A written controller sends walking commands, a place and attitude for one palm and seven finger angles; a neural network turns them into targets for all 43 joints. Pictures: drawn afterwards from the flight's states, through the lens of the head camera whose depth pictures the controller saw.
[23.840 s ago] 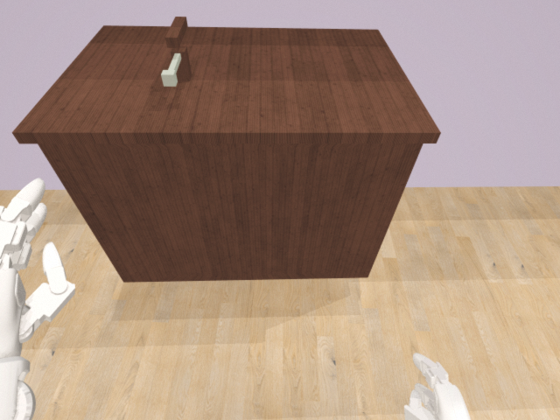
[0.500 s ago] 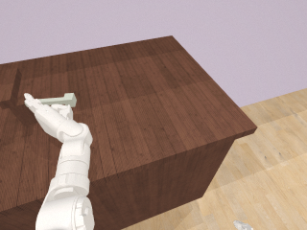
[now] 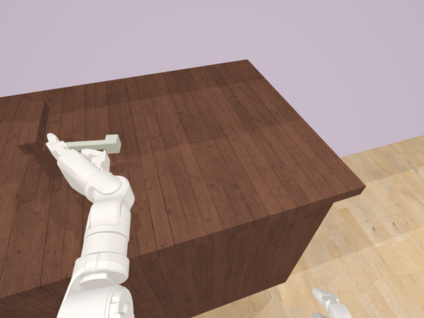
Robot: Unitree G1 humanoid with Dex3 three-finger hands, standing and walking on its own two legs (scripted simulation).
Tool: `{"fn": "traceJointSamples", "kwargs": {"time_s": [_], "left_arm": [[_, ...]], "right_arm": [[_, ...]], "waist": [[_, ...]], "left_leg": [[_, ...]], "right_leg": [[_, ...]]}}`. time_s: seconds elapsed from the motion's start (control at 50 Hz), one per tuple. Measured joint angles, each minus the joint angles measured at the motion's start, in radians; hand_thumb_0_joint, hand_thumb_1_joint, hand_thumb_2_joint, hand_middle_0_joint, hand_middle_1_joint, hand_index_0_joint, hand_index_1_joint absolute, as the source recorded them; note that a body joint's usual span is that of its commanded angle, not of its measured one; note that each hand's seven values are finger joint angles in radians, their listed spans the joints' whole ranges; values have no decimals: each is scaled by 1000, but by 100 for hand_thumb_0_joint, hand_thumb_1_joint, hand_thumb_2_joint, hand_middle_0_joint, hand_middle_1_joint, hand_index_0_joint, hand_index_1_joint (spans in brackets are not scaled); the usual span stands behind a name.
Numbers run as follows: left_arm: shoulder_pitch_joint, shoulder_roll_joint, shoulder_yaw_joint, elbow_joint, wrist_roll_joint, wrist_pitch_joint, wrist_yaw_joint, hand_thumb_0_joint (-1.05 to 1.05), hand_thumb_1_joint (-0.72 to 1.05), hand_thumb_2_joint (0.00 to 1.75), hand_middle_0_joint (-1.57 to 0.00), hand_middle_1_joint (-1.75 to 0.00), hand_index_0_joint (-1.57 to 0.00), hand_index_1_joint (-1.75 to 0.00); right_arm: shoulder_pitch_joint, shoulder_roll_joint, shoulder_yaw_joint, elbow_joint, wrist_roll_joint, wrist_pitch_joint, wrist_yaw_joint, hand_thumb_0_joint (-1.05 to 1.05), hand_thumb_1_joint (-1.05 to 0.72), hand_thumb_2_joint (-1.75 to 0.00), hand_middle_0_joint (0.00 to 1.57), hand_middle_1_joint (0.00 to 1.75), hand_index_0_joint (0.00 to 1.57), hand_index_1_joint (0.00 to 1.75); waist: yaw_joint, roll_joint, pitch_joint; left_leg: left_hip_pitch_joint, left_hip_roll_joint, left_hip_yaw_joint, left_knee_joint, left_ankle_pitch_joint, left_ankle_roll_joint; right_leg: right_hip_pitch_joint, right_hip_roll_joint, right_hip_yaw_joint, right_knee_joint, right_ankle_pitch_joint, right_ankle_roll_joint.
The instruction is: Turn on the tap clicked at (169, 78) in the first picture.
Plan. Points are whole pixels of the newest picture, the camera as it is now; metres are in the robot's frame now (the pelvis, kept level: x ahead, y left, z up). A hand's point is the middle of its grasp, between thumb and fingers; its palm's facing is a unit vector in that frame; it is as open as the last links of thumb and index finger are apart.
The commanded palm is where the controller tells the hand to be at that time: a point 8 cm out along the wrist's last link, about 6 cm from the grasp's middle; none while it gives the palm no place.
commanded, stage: lift the hand up off the lever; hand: left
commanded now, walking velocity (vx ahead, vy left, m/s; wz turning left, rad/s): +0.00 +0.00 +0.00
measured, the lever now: (112, 144) +0.42 +0.24 +0.11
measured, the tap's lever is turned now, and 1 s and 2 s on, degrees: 77 77 77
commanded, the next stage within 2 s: draw the hand back beside the body in 1.72 s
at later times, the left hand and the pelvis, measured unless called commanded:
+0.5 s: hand (104, 151) +0.37 +0.23 +0.14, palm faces +0.84 -0.54 -0.04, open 7.8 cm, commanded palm +0.31 +0.24 +0.14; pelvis +0.01 -0.01 +0.00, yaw +1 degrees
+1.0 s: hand (98, 144) +0.36 +0.23 +0.16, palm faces +0.83 -0.55 -0.02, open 7.8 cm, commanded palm +0.31 +0.24 +0.16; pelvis +0.00 -0.02 +0.01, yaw +1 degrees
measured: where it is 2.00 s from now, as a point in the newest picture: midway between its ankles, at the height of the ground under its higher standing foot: outside the picture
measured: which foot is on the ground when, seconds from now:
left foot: down 0.00-1.00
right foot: down 0.00-1.00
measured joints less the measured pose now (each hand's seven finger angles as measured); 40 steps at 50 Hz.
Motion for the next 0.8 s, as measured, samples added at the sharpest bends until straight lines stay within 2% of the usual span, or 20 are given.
{"fn": "traceJointSamples", "kwargs": {"time_s": [0.36,0.54,0.8], "left_arm": [[15,-20,-43,-91,-8,94,3,2,90,90,-16,-15,-15,-15],[48,-22,-58,-161,-12,118,-8,2,90,90,-15,-15,-15,-15],[33,-9,-55,-161,-30,154,-25,2,90,90,-15,-15,-15,-15]], "right_arm": [[-37,3,7,7,4,-2,-6,1,-90,-89,21,30,20,30],[-42,-3,6,13,10,0,-13,1,-90,-89,20,30,20,30],[-68,-8,12,19,22,-6,-28,1,-90,-89,20,30,20,30]], "waist": [[27,1,15],[32,5,21],[37,11,25]], "left_leg": [[55,-2,-5,-42,11,-5],[89,2,-9,-64,19,-12],[128,10,-15,-104,43,-20]], "right_leg": [[53,-3,-7,-33,4,-4],[84,1,-12,-45,5,-12],[119,9,-18,-75,24,-21]]}}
